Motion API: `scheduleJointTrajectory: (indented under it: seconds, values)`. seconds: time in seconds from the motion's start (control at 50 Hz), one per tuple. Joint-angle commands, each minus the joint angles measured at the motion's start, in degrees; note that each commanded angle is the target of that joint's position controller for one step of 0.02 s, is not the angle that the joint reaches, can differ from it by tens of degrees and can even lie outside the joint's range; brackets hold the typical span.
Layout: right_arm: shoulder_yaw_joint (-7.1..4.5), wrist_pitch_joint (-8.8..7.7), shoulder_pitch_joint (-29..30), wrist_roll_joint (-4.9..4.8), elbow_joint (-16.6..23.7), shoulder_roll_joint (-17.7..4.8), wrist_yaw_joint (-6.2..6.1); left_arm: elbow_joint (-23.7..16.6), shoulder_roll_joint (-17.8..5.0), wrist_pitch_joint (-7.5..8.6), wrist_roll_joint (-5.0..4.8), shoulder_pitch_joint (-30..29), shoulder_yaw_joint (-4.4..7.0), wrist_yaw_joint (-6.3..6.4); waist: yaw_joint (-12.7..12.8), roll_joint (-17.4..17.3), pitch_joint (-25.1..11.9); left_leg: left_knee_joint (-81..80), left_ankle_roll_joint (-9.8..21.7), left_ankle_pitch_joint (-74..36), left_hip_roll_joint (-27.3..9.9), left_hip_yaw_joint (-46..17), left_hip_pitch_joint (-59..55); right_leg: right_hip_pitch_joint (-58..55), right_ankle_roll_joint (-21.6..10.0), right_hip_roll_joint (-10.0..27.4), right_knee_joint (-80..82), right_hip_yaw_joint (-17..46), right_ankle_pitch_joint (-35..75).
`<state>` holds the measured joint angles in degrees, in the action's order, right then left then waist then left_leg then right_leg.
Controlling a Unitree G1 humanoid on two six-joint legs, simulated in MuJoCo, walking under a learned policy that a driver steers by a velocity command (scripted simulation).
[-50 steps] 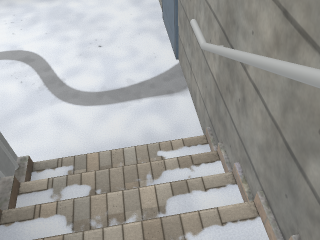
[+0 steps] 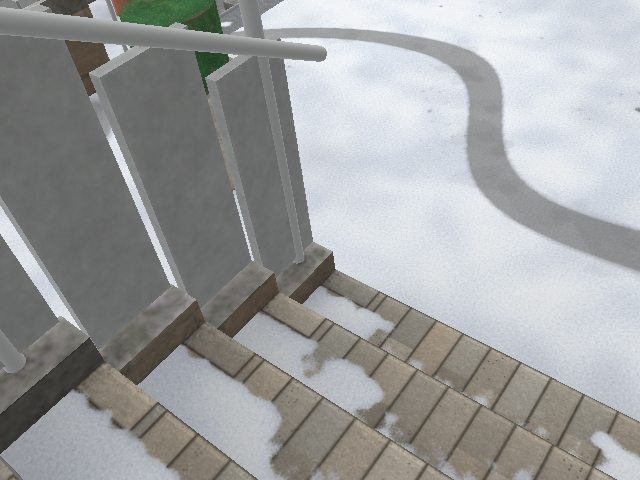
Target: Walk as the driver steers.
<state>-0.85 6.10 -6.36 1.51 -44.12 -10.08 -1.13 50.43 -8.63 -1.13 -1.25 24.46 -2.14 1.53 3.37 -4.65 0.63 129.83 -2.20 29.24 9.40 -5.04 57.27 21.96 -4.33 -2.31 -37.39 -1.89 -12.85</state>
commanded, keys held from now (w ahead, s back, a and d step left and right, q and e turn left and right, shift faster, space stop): shift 0.94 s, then w+shift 0.06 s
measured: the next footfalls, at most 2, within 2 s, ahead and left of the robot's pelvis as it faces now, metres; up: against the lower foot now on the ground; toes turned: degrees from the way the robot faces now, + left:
left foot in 0.40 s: -0.04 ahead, +0.11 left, +0.17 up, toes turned +1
right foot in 0.90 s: +0.08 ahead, -0.12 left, +0.00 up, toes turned -2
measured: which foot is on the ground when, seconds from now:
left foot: up 0.00-0.38, down 0.40-0.92, up 0.94-1.00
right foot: down 0.00-0.42, up 0.44-0.88, down 0.90-1.00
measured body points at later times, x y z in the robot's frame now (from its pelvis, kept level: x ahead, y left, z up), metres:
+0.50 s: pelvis -0.01 +0.03 +0.05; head -0.07 +0.05 +0.50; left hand +0.01 +0.30 -0.09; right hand +0.11 -0.20 -0.04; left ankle -0.08 +0.11 -0.55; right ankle +0.09 -0.09 -0.68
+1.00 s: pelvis +0.04 +0.02 +0.02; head +0.04 +0.01 +0.47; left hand +0.08 +0.25 -0.13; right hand +0.07 -0.21 -0.13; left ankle -0.03 +0.11 -0.51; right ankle +0.04 -0.12 -0.72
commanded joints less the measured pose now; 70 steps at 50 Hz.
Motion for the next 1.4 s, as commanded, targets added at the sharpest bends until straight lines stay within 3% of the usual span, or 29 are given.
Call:
scheduleJointTrajectory:
  seconds: [0.02,0.1,0.24,0.28,0.34,0.4,0.42,0.44,0.46,0.48,0.5,0.54,0.62,0.68,0.82,0.88,0.92,0.94,0.98,1.02,1.1,1.2,1.26,1.3,1.32,1.34,1.36,1.38,1.4]
  values:
    - [-0.26,0.47,1.3,-1.07,3.5,-1.9,-0.04,-6.0,-8.4,1.05,-0.43,-4.3,0.47,0.36,-2.9,11.1,0.3,1.6,-1.5,-2.9,0.1,0.5,1.7,2.5,1.4,10.7,19.7,18.6,-14.3]
    - [0.04,1.33,3.5,0.30,4.4,-1.9,0.62,-4.9,-8.8,0.85,-0.13,2.0,0.65,2.08,0.5,9.1,0.1,0.4,-1.2,1.5,-1.1,0.7,5.8,-8.9,-1.0,13.8,23.0,23.3,-17.1]
    - [1.05,0.78,3.8,-0.28,7.5,-1.1,0.88,-4.7,-7.5,0.94,0.17,3.4,1.31,2.14,0.8,7.6,-1.7,-14.0,1.0,10.5,-5.5,4.5,1.8,-14.7,-7.2,13.7,24.0,20.8,-19.5]
    - [0.94,0.74,3.9,-0.09,7.1,-1.8,0.79,-4.7,-10.3,1.02,1.20,4.7,2.50,1.71,2.7,11.1,-1.5,-9.7,1.9,9.6,-5.2,6.6,-4.8,-11.5,-9.6,15.9,28.8,22.7,-14.5]
    - [1.40,-0.41,5.5,-1.35,11.5,-2.9,1.52,-6.1,-11.7,-0.36,0.75,0.7,3.93,0.21,0.9,13.3,0.4,-37.6,6.1,22.5,-6.5,8.0,-13.8,-7.8,-6.1,13.5,32.4,16.8,-18.7]
    - [2.12,-1.49,-11.4,-0.63,8.0,-4.2,3.04,-6.4,-16.0,-0.30,-1.48,-4.1,6.49,-0.98,-6.2,15.8,1.3,-52.6,13.9,16.8,-2.2,9.9,-48.5,14.6,-1.9,13.4,40.2,10.0,-11.8]
    - [1.73,-2.30,-14.2,-0.83,7.9,-5.8,3.32,-5.0,-13.5,-0.97,-1.53,-1.4,6.80,-0.66,-7.2,3.5,5.5,-74.5,17.0,22.3,-4.0,-2.5,-45.5,14.6,2.3,9.3,27.7,6.6,-21.1]
    - [1.17,-2.39,-19.7,0.03,5.9,-9.5,1.97,-8.7,-11.6,0.01,-0.88,-7.6,6.78,-1.39,-12.5,-14.2,8.9,-90.6,22.8,24.6,-19.9,-36.2,-45.9,30.7,3.5,6.0,11.5,6.0,-25.8]
    - [1.83,-2.73,-22.0,-0.01,4.1,-8.4,-0.05,-11.3,-13.4,0.22,-0.49,-17.1,7.57,-2.01,-16.2,-9.5,15.8,-103.2,24.3,28.3,-22.2,-53.4,-35.5,33.9,2.1,5.8,9.6,24.9,-19.0]
    - [2.65,-3.09,-17.3,1.01,2.4,-7.2,-1.95,-9.5,-11.8,0.61,-2.41,-12.4,7.66,-1.95,-10.9,-5.2,17.0,-102.7,24.0,22.3,-21.8,-50.1,-29.3,27.7,2.0,5.1,9.1,29.1,-10.7]
    - [3.29,-3.69,-12.3,1.34,1.9,-5.0,-2.73,-7.1,-11.1,0.38,-2.26,-8.7,7.76,-1.93,-6.4,-2.1,14.8,-97.2,22.3,12.1,-20.7,-42.3,-27.6,22.1,2.5,3.8,5.1,28.3,-3.8]
    - [3.63,-4.46,-7.4,-0.69,1.9,-2.3,-1.92,-3.7,-8.7,-1.00,0.53,-4.6,7.18,-1.24,-1.5,-0.6,7.1,-85.6,18.3,-6.1,-17.5,-24.0,-19.7,8.5,4.2,-0.9,-10.5,21.3,5.2]
    - [2.35,-4.45,-8.9,-2.35,0.6,-4.1,0.14,-4.5,-6.8,-2.58,1.23,-7.1,6.34,-1.57,-1.1,0.4,0.8,-82.4,14.7,-27.3,-16.4,-12.6,-22.1,5.5,4.8,-4.0,-27.0,14.2,5.0]
    - [1.66,-4.38,-16.5,-1.24,-4.1,-5.8,-0.75,-4.3,-6.9,-1.92,2.18,-8.9,5.93,-1.02,-3.1,0.8,0.4,-76.7,14.1,-37.9,-15.2,-10.4,-34.0,11.3,4.6,-1.9,-22.3,13.3,6.3]
    - [0.87,-3.29,-17.6,-0.18,-7.2,-5.6,-0.79,-3.0,-5.5,-0.98,-0.60,-17.1,4.87,-1.76,-9.2,-1.4,-2.0,-72.2,13.9,-26.2,-12.4,-7.5,-35.0,-6.4,3.7,4.0,19.3,4.6,15.9]
    - [1.00,-2.86,-14.8,-0.41,-7.2,-5.1,-0.82,3.9,-6.3,-1.47,0.59,-3.2,5.63,-1.26,-5.5,0.9,-3.2,-60.2,12.7,-21.9,-10.4,-4.4,-25.4,-26.4,1.8,6.5,29.6,-1.0,27.3]
    - [1.98,-4.12,-11.9,-0.49,-5.0,-0.2,0.55,9.2,-11.2,-0.25,0.76,10.3,6.38,-1.93,-1.2,13.7,-12.5,-36.5,9.4,21.6,-5.8,1.1,0.1,-53.6,-2.2,19.0,9.9,7.8,60.7]
    - [2.35,-4.74,-13.9,-2.46,-5.5,-0.1,0.71,9.9,-11.1,0.95,0.93,9.4,6.03,-2.27,-1.3,15.9,-12.7,-28.0,9.2,29.8,-6.9,3.8,5.3,-50.8,-5.1,21.0,4.3,8.4,55.4]
    - [2.20,-5.86,-9.7,0.17,-4.2,-2.7,-0.07,9.9,-15.0,1.26,0.26,6.4,7.82,-1.80,-0.8,20.3,-4.8,-23.1,8.3,19.0,-9.2,7.6,11.4,-33.3,-13.3,26.2,19.5,23.5,-10.5]
    - [0.75,-4.89,2.6,2.19,0.0,-5.1,0.23,9.0,-13.2,0.79,1.20,5.2,7.33,-1.50,0.1,16.5,4.7,-24.1,8.3,14.6,-11.1,7.0,15.9,-21.6,-13.4,25.1,27.8,28.3,-37.7]
    - [-0.62,-3.79,1.7,1.49,1.2,-4.3,1.64,6.0,-11.0,3.90,2.95,-2.9,6.59,0.24,-8.0,12.4,9.6,-25.1,2.4,-10.6,-13.3,1.5,11.2,-5.1,-9.4,22.1,30.8,22.1,-37.7]
    - [-0.95,-4.62,-0.7,1.33,0.6,-4.9,3.06,2.3,-14.6,6.39,1.20,-10.2,7.69,0.78,-9.7,9.7,3.3,-64.3,2.1,-31.2,-15.8,3.4,-21.9,7.0,-0.8,15.7,30.3,3.1,-22.5]
    - [-1.42,-3.72,4.3,-1.98,4.0,-4.7,3.89,1.9,-17.2,5.59,1.52,-10.0,8.89,-0.66,-7.0,18.5,3.8,-80.5,2.2,-19.3,-12.8,9.0,-38.1,2.4,-3.0,17.5,32.0,4.5,-20.7]
    - [-2.66,-4.82,-5.8,-1.43,0.9,-7.3,2.23,3.6,-14.7,4.02,4.36,-6.7,8.66,-0.24,-10.8,9.6,7.2,-89.7,0.6,-7.9,-12.3,9.8,-43.2,-1.9,-4.1,16.9,14.3,4.4,-14.2]
    - [-3.29,-6.05,-18.4,-1.68,-2.4,-9.2,0.81,3.6,-11.7,3.48,4.78,-7.4,8.14,0.44,-16.2,-0.1,5.2,-86.9,-0.7,3.4,-8.7,7.3,-52.2,4.8,-4.3,12.8,-12.3,3.8,-2.0]
    - [-1.44,-8.53,-26.9,-0.97,-3.5,-10.3,0.52,-1.6,-2.7,4.75,4.43,-18.0,5.64,0.06,-20.2,-14.6,6.7,-87.0,-3.8,11.0,-16.9,-5.3,-51.1,21.7,-4.1,3.1,-38.8,13.8,-22.8]
    - [-1.75,-8.91,-29.7,-1.45,-2.8,-17.0,0.06,-6.2,1.8,5.99,0.73,-20.4,4.53,-0.21,-19.4,-25.1,2.4,-108.8,-7.1,21.3,-26.4,-32.9,-55.1,35.8,-5.4,-9.6,-51.7,26.1,-29.4]
    - [-3.77,-8.94,-26.3,-2.35,-3.5,-22.6,0.13,-7.8,-2.6,6.53,1.07,-15.8,5.78,-1.08,-12.8,-19.4,-0.3,-125.4,-5.8,31.3,-33.6,-50.8,-53.8,37.8,-4.8,-7.5,-52.4,27.4,-20.9]
    - [-3.77,-9.26,-18.0,-1.45,-2.8,-20.6,-0.29,-6.1,-3.7,6.05,2.10,-11.0,5.99,-1.30,-5.5,-13.4,0.9,-121.7,-4.5,34.2,-34.6,-49.1,-53.1,40.4,-3.6,-3.8,-55.0,22.0,-12.8]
